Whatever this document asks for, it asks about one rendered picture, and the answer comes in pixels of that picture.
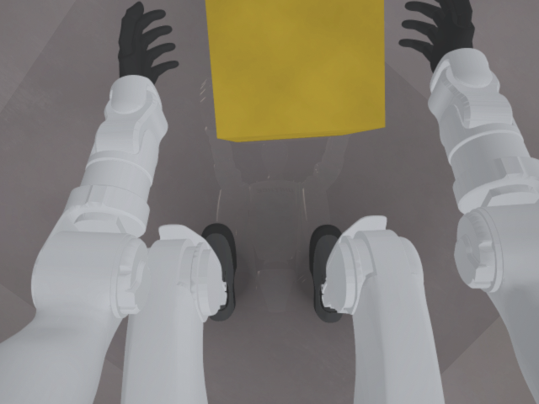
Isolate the robot right upper arm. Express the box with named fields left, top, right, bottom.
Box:
left=454, top=203, right=539, bottom=404

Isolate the right robot forearm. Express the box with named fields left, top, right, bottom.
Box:
left=428, top=48, right=539, bottom=215

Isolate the left robot forearm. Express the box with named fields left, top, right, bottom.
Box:
left=31, top=75, right=168, bottom=308

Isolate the right robot hand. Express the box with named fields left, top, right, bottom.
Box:
left=398, top=0, right=475, bottom=73

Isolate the robot left upper arm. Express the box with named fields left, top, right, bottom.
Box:
left=0, top=231, right=151, bottom=404

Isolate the robot right thigh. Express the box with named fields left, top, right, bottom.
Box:
left=332, top=230, right=445, bottom=404

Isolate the right robot shin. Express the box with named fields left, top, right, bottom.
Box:
left=321, top=215, right=424, bottom=314

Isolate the left robot hand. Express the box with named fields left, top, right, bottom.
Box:
left=118, top=2, right=179, bottom=85

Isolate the carton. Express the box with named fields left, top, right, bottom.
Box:
left=205, top=0, right=385, bottom=142

